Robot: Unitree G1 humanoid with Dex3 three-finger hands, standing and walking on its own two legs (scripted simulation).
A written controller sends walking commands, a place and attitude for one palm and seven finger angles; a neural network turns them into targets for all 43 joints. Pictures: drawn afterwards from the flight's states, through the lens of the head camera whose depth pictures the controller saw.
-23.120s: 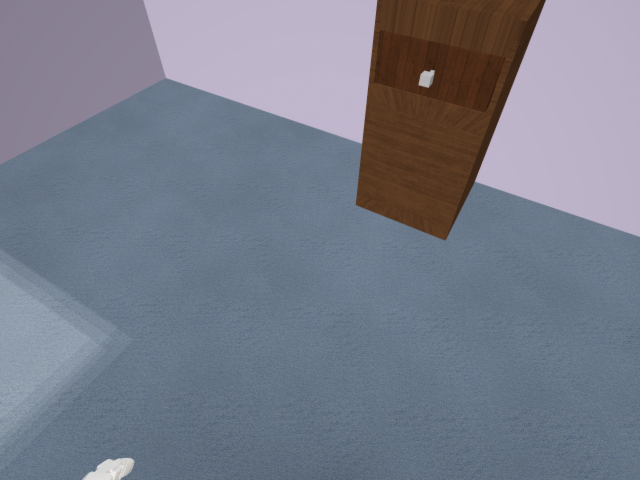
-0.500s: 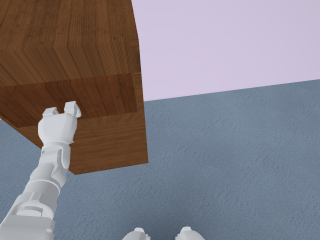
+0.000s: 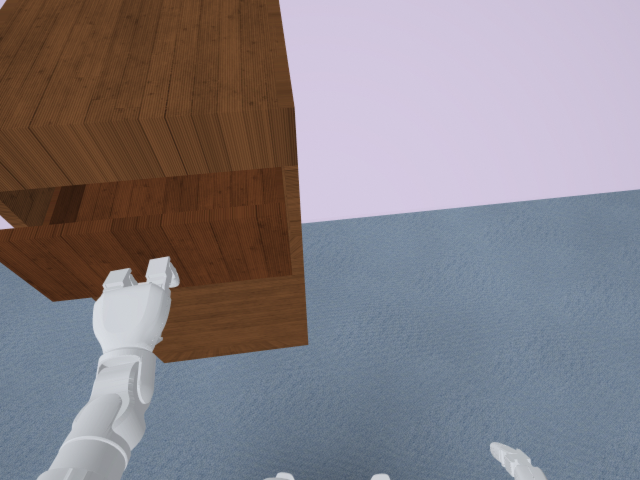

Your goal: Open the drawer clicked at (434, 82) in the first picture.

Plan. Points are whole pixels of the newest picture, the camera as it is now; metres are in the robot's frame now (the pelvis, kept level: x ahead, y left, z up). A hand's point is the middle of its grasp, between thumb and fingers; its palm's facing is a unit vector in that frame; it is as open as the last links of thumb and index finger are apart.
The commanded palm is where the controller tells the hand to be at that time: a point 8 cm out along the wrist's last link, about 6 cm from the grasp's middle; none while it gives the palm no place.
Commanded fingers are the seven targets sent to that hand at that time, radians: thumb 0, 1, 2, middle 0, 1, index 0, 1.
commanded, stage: pull the drawer open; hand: left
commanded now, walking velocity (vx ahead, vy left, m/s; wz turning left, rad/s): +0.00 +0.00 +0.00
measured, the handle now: (155, 285) +0.37 +0.26 -0.03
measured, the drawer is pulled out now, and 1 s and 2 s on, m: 0.08 0.20 0.30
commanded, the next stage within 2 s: none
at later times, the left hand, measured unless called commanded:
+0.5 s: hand (146, 369) +0.26 +0.25 -0.05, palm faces -0.04 -0.05 -1.00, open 7.0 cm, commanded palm +0.23 +0.24 +0.01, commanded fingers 0.00 0.90 0.90 -0.40 -1.35 -0.40 -1.35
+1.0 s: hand (141, 422) +0.19 +0.23 -0.05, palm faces -0.03 -0.07 -1.00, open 7.0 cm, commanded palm +0.16 +0.23 +0.01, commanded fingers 0.00 0.90 0.90 -0.40 -1.35 -0.40 -1.35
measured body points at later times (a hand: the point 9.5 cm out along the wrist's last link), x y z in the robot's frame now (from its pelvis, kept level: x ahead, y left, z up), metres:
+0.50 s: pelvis -0.01 -0.01 +0.00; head +0.05 -0.02 +0.44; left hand +0.25 +0.24 +0.01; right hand +0.14 -0.26 -0.12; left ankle -0.04 +0.08 -0.69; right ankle -0.02 -0.12 -0.69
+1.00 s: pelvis -0.01 -0.02 -0.01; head +0.04 -0.03 +0.44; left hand +0.19 +0.23 +0.01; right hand +0.19 -0.25 -0.11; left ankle -0.04 +0.08 -0.69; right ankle -0.02 -0.12 -0.69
